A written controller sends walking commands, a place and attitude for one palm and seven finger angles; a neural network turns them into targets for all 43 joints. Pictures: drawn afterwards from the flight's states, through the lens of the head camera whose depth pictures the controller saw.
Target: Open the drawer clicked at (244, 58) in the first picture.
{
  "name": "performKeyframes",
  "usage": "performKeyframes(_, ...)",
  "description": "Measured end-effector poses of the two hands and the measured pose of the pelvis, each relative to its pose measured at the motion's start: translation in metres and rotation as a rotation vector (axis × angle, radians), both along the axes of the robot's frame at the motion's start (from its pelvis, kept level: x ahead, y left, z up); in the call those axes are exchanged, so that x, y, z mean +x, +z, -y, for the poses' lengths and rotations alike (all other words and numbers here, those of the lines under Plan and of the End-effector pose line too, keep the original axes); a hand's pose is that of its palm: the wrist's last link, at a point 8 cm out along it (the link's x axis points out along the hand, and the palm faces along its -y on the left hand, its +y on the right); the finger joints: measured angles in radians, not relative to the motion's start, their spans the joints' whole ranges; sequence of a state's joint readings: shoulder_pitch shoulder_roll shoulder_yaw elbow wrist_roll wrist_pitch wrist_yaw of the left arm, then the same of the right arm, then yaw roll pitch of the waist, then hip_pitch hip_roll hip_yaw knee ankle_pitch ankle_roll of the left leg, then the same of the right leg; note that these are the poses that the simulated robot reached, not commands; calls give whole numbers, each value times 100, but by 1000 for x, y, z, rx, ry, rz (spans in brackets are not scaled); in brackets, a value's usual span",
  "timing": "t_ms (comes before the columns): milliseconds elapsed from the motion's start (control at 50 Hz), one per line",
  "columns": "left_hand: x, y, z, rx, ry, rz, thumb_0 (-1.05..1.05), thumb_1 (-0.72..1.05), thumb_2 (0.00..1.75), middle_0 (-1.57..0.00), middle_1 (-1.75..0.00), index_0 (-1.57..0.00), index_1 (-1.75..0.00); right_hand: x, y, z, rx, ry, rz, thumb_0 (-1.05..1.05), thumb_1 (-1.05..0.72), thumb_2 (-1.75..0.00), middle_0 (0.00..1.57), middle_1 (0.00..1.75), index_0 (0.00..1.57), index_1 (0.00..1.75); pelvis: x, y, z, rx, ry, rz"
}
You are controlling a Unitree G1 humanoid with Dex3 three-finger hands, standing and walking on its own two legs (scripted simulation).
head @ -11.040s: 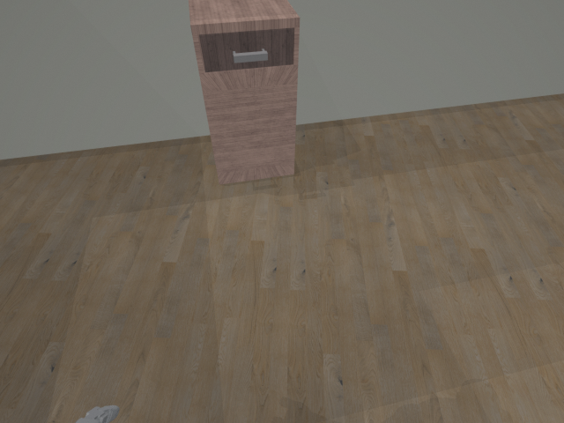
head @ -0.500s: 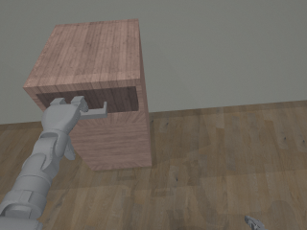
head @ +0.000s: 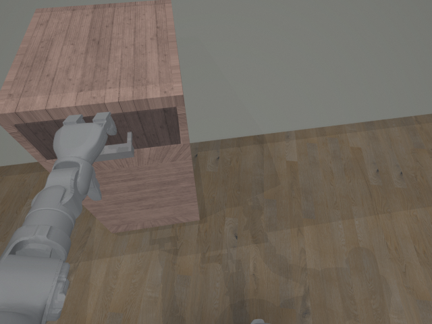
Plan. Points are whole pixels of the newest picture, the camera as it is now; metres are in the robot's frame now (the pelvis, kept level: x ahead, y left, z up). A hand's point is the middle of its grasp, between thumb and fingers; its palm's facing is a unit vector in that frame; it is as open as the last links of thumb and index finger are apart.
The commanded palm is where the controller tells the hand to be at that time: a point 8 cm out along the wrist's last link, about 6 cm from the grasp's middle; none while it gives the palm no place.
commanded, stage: move the hooked fingers above the handle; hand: left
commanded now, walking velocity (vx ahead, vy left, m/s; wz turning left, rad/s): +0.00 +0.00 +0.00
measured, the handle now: (105, 145) +0.53 +0.27 -0.06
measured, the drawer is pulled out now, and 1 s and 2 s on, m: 0.00 0.00 0.00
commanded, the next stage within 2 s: none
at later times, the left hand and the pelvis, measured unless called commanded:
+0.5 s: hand (105, 146) +0.49 +0.25 -0.01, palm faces -0.07 -0.05 -1.00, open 13.8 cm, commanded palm +0.47 +0.26 +0.05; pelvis +0.00 +0.00 -0.02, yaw -1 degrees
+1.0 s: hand (106, 146) +0.49 +0.24 -0.01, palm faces -0.07 -0.06 -1.00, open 13.8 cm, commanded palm +0.47 +0.26 +0.05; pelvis +0.00 +0.00 -0.02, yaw -1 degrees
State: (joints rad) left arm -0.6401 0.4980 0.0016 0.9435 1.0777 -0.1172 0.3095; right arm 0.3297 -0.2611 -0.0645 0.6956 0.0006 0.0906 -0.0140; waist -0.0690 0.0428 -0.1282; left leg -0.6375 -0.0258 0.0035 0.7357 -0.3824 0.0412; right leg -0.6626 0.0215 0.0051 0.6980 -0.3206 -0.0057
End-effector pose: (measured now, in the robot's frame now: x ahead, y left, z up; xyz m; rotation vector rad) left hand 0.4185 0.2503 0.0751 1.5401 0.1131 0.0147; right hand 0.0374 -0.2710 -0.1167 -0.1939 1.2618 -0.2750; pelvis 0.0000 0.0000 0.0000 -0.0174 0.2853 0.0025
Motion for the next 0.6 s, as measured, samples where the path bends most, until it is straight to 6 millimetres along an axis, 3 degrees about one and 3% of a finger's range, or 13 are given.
performKeyframes(300,29,-21,-12,30,71,-28,0,-49,30,-32,-120,-32,-120,-26,-7,-8,9,-28,-100,1,-90,-90,20,30,20,30,3,-9,-6,-13,-7,-66)
performKeyframes(480,50,-29,3,-14,21,-17,0,-49,30,-33,-120,-32,-120,-41,-8,-3,-20,-39,-152,0,-90,-90,20,30,20,30,3,-16,-4,-20,-4,-102)
performKeyframes(600,48,-30,-1,7,51,-1,0,-49,30,-35,-121,-32,-120,-47,-11,-1,-13,-43,-171,0,-90,-90,20,30,20,30,2,-17,-2,-17,-16,-108)
